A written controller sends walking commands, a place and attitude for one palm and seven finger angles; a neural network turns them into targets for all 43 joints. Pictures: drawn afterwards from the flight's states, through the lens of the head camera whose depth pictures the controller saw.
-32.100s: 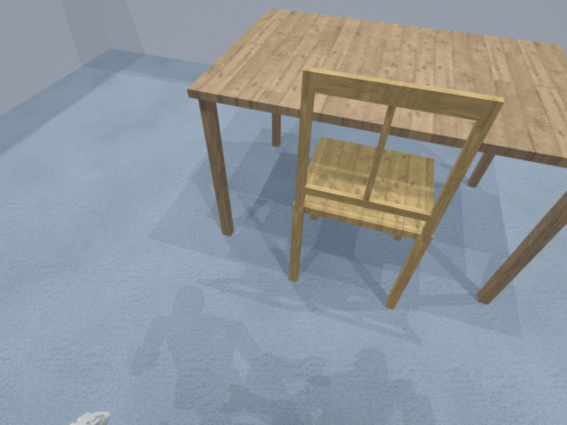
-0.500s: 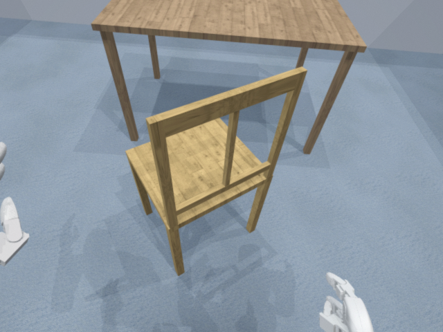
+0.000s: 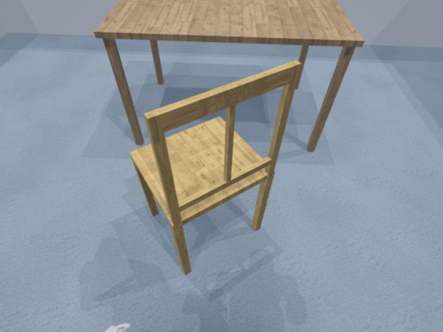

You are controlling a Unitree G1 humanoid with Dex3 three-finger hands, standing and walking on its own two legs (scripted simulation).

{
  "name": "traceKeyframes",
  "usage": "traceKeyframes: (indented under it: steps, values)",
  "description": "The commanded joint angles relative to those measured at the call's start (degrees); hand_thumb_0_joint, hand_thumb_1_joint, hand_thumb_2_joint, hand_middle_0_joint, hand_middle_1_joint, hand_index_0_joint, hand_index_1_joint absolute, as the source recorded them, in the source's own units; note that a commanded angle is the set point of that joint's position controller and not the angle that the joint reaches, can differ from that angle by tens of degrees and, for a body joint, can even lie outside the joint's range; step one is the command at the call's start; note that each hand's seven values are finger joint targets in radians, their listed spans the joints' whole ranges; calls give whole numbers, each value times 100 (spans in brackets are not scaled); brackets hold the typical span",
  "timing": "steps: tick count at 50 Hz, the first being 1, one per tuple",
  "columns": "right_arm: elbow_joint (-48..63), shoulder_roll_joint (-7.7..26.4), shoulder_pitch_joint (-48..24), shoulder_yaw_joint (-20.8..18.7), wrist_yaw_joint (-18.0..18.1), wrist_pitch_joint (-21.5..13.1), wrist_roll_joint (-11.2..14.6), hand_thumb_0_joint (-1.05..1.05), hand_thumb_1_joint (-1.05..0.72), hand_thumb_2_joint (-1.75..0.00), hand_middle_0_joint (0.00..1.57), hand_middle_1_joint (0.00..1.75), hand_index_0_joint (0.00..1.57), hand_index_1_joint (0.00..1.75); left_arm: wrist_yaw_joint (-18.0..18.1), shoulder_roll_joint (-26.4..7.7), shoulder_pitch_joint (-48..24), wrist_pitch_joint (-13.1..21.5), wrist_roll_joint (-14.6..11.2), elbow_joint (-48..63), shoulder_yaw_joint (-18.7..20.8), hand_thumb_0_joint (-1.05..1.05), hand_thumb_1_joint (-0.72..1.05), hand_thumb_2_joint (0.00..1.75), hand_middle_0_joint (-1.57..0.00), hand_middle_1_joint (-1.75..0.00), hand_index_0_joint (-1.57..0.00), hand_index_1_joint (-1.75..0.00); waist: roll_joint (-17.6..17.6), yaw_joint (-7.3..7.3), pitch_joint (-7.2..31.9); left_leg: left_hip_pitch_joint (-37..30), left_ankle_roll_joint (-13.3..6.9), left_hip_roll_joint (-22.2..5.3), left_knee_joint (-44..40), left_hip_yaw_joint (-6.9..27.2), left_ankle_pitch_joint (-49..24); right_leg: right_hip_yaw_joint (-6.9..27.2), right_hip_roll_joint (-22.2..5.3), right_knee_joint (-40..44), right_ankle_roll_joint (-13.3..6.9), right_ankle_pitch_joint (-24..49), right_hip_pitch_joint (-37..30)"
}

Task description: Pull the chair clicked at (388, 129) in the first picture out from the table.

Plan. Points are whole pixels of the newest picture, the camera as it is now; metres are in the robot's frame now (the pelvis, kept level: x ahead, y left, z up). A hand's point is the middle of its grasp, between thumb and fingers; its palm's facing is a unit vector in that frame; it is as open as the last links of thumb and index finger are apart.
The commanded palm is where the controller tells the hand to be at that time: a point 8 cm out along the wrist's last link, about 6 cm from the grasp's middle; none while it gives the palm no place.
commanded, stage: let the arm hang, fingers relaxed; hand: left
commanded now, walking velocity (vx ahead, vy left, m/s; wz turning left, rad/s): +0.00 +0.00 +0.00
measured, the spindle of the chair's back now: (228, 147) +0.60 +0.00 -0.07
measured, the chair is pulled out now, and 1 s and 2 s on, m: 0.59 0.59 0.59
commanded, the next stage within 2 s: look to check the result in 0.86 s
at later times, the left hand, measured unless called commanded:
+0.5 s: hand out of the picture -0.02 +0.16 -0.16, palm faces +0.02 -0.98 -0.21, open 7.3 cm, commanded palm none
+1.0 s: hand out of the picture +0.00 +0.14 -0.17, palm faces +0.04 -0.99 -0.17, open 7.3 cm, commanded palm none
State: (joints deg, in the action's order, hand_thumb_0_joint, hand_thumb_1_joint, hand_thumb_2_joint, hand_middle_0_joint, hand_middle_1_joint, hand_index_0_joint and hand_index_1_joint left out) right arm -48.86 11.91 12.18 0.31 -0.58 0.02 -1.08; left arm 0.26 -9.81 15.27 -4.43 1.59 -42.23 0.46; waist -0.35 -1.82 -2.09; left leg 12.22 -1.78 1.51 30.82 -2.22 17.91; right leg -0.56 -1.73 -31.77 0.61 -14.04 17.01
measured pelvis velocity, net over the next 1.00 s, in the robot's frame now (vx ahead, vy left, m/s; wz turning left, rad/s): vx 0.01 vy -0.02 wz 0.01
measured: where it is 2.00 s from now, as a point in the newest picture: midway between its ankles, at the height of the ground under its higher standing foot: outside the picture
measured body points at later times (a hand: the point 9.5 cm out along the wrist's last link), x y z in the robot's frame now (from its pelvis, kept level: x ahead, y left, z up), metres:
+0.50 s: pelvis +0.00 -0.02 +0.01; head +0.01 -0.03 +0.46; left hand -0.01 +0.21 -0.15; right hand -0.04 -0.22 -0.16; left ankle -0.01 +0.10 -0.73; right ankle +0.03 -0.13 -0.73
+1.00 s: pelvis +0.01 -0.02 +0.01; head +0.03 -0.02 +0.46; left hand +0.00 +0.19 -0.15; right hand -0.02 -0.22 -0.15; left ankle -0.01 +0.10 -0.73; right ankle +0.03 -0.13 -0.73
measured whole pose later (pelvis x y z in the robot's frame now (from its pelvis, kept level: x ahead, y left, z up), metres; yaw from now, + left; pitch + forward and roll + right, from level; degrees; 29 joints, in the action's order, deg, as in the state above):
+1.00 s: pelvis +0.01 -0.02 +0.01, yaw +0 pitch -1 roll +0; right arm -62.7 6.6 20.3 0.2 1.7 -0.3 -0.5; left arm 1.8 -7.0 17.2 -0.5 0.5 -63.2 0.2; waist 0.3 -0.4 -3.2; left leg 7.8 -0.1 -0.5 24.5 -1.1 15.5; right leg -1.8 0.4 -24.3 -1.1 -11.2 11.9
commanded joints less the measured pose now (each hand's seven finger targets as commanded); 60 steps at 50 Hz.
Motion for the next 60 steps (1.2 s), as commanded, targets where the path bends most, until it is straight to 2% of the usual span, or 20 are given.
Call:
traceKeyframes:
  steps: [1,2,3,4,6,10,14,20,25,28,32,34,36,40,44,47,51,54,56,60]
  values:
    - [-76,583,246,-107,126,-116,1,0,-90,-90,20,30,20,30,101,-967,64,388,-65,-359,139,0,90,90,-20,-30,-20,-30,651,191,188,183,-52,-596,-989,635,-942,546,-329,850,-298,641,-718]
    - [-174,507,314,-118,155,-116,-14,0,-90,-90,20,30,20,30,113,-823,190,399,-53,-554,186,0,90,90,-20,-30,-20,-30,717,214,264,119,-44,-608,-1010,612,-836,519,-307,902,-315,658,-782]
    - [-262,448,414,-135,176,-111,-32,0,-90,-90,20,30,20,30,126,-700,260,403,-58,-696,217,0,90,90,-20,-30,-20,-30,1059,215,279,100,-48,-615,-1056,586,-737,474,-298,951,-334,651,-816]
    - [-361,407,519,-129,180,-94,-25,0,-90,-90,20,30,20,30,125,-736,245,400,-76,-839,184,0,90,90,-20,-30,-20,-30,1184,204,255,176,-43,-626,-1139,597,-556,418,-277,970,-334,547,-876]
    - [-513,391,720,-134,195,-64,-7,0,-90,-90,20,30,20,30,115,-698,218,397,-86,-1078,133,0,90,90,-20,-30,-20,-30,718,206,37,272,-74,-675,-1223,680,-353,368,-271,1087,-327,437,-841]
    - [-764,347,1048,-138,201,-34,15,0,-90,-90,20,30,20,30,124,-646,296,411,-111,-1451,58,0,90,90,-20,-30,-20,-30,221,193,-168,247,-97,-670,-1240,649,-169,393,-300,1236,-338,164,-688]
    - [-990,260,1337,-110,214,-57,24,0,-90,-90,20,30,20,30,144,-588,387,433,-119,-1694,26,0,90,90,-20,-30,-20,-30,48,163,-75,138,-99,-646,-1187,600,-382,469,-349,1252,-353,196,-713]
    - [-1200,110,1440,-83,235,-56,37,0,-90,-90,20,30,20,30,178,-481,509,446,-119,-1913,-4,0,90,90,-20,-30,-20,-30,-109,161,-299,60,-90,-636,-1138,530,-483,475,-332,1277,-360,197,-500]
    - [-1290,12,1484,-81,234,-59,34,0,-90,-90,20,30,20,30,193,-406,543,451,-108,-1964,16,0,90,90,-20,-30,-20,-30,-87,148,-402,111,-77,-620,-1150,500,-391,501,-331,1317,-344,47,-448]
    - [-1308,-52,1441,-83,247,-85,26,0,-90,-90,20,30,20,30,198,-329,558,470,-105,-1966,23,0,90,90,-20,-30,-20,-30,19,138,-343,-2,-67,-622,-1141,502,-568,526,-336,1262,-357,255,-425]
    - [-1312,-92,1402,-89,257,-88,25,0,-90,-90,20,30,20,30,200,-273,558,464,-100,-1960,29,0,90,90,-20,-30,-20,-30,212,150,-505,83,-56,-647,-1185,503,-558,492,-318,1244,-347,340,-408]
    - [-1300,-105,1395,-90,258,-88,28,0,-90,-90,20,30,20,30,194,-278,561,467,-97,-1958,38,0,90,90,-20,-30,-20,-30,75,144,-481,57,-56,-644,-1176,487,-540,491,-325,1259,-343,330,-420]
    - [-1294,-119,1384,-102,253,-73,22,0,-90,-90,20,30,20,30,195,-277,575,459,-93,-1934,38,0,90,90,-20,-30,-20,-30,142,147,-539,107,-55,-622,-1176,490,-377,514,-323,1321,-343,135,-380]
    - [-1293,-128,1395,-109,256,-73,28,0,-90,-90,20,30,20,30,193,-261,595,481,-95,-1918,47,0,90,90,-20,-30,-20,-30,4,138,-407,-8,-51,-615,-1102,472,-483,515,-325,1362,-347,161,-419]
    - [-1308,-104,1387,-105,263,-105,31,0,-90,-90,20,30,20,30,192,-260,601,489,-101,-1912,52,0,90,90,-20,-30,-20,-30,115,136,-257,-117,-46,-640,-1114,488,-766,492,-352,1256,-350,509,-534]
    - [-1316,-106,1363,-101,269,-100,35,0,-90,-90,20,30,20,30,195,-255,602,485,-103,-1930,41,0,90,90,-20,-30,-20,-30,26,147,-311,-93,-43,-650,-1118,492,-809,467,-351,1242,-352,588,-566]
    - [-1337,-89,1365,-98,278,-112,37,0,-90,-90,20,30,20,30,193,-248,585,473,-106,-1943,44,0,90,90,-20,-30,-20,-30,185,161,-324,-89,-44,-676,-1159,510,-894,411,-349,1204,-337,672,-624]
    - [-1347,-76,1385,-95,288,-126,43,0,-90,-90,20,30,20,30,193,-243,595,486,-112,-1964,44,0,90,90,-20,-30,-20,-30,81,150,-202,-209,-41,-682,-1137,513,-1085,400,-362,1159,-338,873,-693]
    - [-1357,-83,1373,-96,288,-125,44,0,-90,-90,20,30,20,30,197,-246,583,479,-108,-1966,41,0,90,90,-20,-30,-20,-30,203,150,-290,-190,-45,-687,-1150,506,-1123,384,-362,1161,-334,891,-663]
    - [-1354,-79,1371,-89,290,-112,44,0,-90,-90,20,30,20,30,194,-242,550,463,-110,-1956,42,0,90,90,-20,-30,-20,-30,147,160,-407,-100,-49,-695,-1194,532,-967,347,-332,1190,-325,718,-641]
